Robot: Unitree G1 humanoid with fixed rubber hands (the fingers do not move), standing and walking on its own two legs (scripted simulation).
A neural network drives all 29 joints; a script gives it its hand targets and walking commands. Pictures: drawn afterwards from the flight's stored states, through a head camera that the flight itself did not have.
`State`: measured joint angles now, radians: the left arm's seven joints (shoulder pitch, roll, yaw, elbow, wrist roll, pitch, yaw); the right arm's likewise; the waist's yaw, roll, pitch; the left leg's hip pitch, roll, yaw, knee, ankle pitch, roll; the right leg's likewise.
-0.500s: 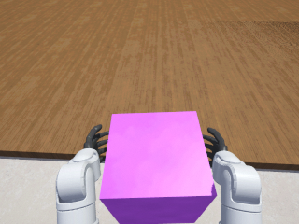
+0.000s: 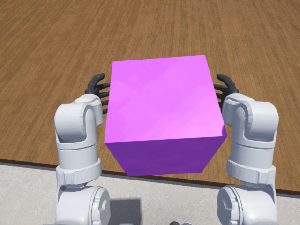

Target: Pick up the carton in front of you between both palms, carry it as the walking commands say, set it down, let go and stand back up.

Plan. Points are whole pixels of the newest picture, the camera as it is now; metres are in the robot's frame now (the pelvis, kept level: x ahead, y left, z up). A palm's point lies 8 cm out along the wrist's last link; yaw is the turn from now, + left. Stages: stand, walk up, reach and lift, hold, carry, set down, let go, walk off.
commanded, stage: carry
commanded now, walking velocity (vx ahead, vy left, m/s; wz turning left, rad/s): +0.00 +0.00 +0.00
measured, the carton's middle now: (161, 123) +0.37 +0.00 +0.07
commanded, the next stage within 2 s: none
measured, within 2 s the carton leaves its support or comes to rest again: neither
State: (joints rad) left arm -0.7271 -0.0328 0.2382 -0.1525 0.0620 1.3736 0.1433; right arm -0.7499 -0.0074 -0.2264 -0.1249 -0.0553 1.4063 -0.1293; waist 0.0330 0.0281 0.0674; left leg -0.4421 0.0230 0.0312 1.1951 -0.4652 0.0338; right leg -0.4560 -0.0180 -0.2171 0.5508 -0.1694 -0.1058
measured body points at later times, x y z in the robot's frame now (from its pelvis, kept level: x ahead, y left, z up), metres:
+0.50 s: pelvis +0.17 +0.01 +0.02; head +0.26 +0.01 +0.46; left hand +0.58 +0.16 +0.14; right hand +0.57 -0.15 +0.13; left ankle +0.16 +0.11 -0.71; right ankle +0.08 -0.07 -0.71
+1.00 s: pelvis +0.30 +0.01 +0.01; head +0.32 +0.02 +0.46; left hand +0.68 +0.17 +0.18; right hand +0.69 -0.13 +0.18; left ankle +0.33 +0.11 -0.65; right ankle +0.18 -0.08 -0.73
